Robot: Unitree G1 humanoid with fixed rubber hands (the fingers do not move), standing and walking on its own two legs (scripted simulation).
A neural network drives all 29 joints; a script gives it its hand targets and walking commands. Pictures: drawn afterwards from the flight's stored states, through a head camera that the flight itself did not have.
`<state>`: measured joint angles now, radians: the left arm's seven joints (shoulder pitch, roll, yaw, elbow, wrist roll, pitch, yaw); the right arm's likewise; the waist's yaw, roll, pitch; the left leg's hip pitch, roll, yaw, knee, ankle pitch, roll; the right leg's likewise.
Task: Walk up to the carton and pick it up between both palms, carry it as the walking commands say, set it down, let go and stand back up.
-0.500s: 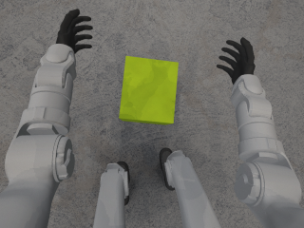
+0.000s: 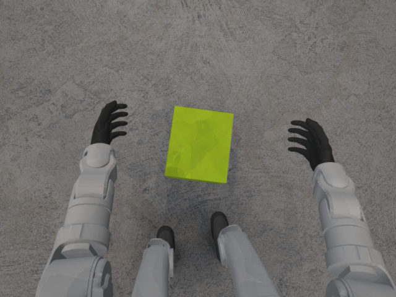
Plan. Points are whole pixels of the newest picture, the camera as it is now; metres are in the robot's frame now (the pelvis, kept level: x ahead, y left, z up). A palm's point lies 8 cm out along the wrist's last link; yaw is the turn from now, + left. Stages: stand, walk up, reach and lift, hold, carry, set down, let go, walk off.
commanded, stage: let go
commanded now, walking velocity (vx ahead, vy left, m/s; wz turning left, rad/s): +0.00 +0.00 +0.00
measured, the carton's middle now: (198, 148) +0.46 -0.06 -0.59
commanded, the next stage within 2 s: stand in 1.04 s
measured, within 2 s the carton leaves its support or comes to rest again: neither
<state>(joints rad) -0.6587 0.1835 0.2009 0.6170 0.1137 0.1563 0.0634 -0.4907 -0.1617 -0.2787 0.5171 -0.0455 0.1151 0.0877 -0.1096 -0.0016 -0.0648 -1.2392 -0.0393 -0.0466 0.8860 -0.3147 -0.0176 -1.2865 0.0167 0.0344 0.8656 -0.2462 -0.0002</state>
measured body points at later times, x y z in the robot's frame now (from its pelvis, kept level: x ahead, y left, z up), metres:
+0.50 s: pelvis +0.06 +0.00 +0.07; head +0.13 +0.01 +0.52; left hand +0.28 +0.22 -0.02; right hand +0.23 -0.23 -0.01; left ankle +0.03 +0.13 -0.66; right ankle +0.06 -0.11 -0.66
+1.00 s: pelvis +0.06 +0.02 +0.07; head +0.07 +0.01 +0.52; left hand +0.24 +0.24 +0.00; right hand +0.22 -0.23 +0.00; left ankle +0.03 +0.13 -0.67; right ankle +0.06 -0.11 -0.67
